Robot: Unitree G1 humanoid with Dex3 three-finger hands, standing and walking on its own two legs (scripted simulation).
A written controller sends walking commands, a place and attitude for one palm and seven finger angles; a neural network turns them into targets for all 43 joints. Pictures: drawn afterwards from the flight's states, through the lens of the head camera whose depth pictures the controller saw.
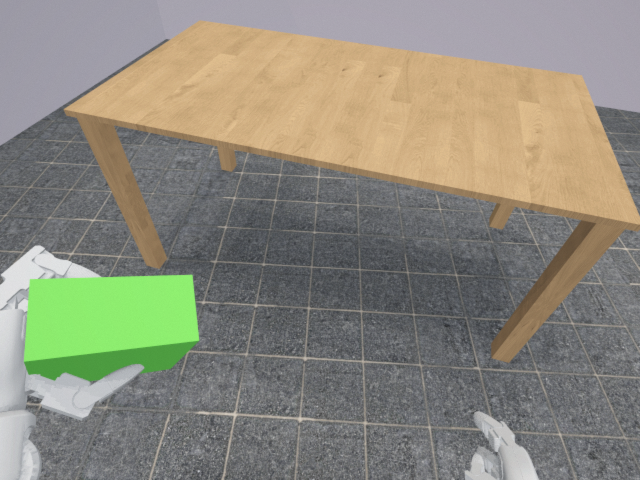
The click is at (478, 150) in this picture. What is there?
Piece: table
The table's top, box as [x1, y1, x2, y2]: [63, 20, 639, 231]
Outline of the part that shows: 63,109 66,115 637,231 639,229 638,213 581,75 200,20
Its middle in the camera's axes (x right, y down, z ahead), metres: +0.09 -0.45 +1.20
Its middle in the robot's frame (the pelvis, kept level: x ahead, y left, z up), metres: +1.20 -0.03 -0.09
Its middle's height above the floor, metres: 0.68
